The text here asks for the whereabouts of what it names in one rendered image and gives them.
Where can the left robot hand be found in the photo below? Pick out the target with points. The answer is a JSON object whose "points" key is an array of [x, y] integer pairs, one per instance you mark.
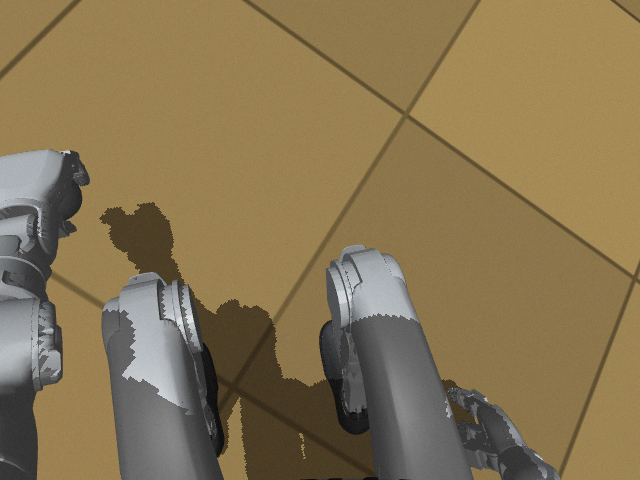
{"points": [[42, 175]]}

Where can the right robot arm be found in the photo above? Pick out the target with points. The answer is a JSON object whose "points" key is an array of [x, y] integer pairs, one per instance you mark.
{"points": [[523, 463]]}

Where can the left robot foot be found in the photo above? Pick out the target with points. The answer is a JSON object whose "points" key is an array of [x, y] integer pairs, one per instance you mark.
{"points": [[217, 436]]}

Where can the ball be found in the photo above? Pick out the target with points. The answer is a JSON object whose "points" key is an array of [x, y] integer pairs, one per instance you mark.
{"points": [[72, 202]]}

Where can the right robot hand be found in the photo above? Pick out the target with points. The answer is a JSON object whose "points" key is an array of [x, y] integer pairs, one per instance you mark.
{"points": [[484, 442]]}

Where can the right robot foot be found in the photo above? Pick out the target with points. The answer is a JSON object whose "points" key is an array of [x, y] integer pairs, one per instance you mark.
{"points": [[354, 423]]}

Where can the left robot arm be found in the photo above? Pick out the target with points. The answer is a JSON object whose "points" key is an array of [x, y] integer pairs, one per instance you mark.
{"points": [[31, 349]]}

